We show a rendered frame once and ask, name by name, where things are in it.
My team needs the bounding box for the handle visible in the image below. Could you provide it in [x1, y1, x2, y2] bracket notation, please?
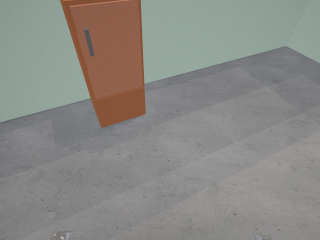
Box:
[83, 26, 95, 57]

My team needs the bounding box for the robot left hand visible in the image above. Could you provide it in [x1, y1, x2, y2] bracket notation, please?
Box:
[48, 230, 73, 240]

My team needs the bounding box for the cupboard door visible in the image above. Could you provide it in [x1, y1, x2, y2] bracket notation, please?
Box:
[69, 0, 143, 99]

